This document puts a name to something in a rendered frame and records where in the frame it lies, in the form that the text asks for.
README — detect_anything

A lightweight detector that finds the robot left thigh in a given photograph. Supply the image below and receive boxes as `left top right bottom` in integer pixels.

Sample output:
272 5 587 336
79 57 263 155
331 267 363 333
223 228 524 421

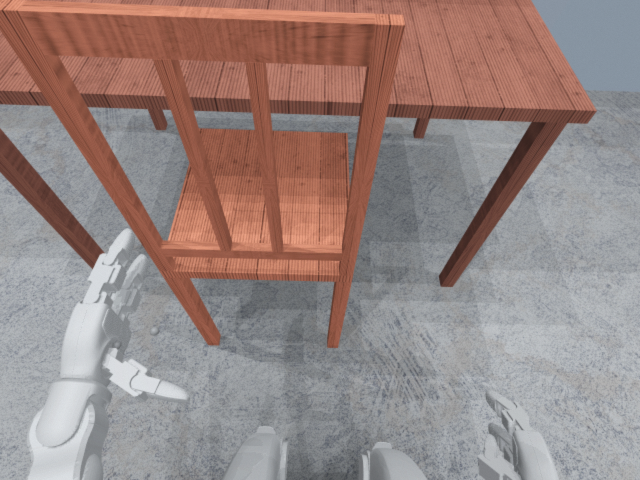
221 433 288 480

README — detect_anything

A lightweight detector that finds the left robot forearm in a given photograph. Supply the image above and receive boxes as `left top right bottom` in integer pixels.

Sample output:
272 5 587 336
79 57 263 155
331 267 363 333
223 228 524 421
26 378 112 480

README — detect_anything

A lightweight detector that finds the table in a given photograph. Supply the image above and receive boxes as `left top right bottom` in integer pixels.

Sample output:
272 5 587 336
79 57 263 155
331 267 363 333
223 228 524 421
0 0 597 287

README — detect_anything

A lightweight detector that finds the left robot hand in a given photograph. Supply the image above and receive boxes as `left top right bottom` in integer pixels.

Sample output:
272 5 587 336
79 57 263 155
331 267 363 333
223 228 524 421
60 228 190 403

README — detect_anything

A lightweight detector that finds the chair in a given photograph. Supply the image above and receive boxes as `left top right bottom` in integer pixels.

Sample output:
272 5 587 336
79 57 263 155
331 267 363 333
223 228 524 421
0 0 405 348

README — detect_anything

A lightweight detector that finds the right robot hand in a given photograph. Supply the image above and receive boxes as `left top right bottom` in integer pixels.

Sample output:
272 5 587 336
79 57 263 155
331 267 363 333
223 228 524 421
478 390 559 480

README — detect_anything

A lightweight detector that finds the robot right shin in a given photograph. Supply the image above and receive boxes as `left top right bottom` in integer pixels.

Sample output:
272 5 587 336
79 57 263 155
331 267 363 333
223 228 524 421
371 442 392 451

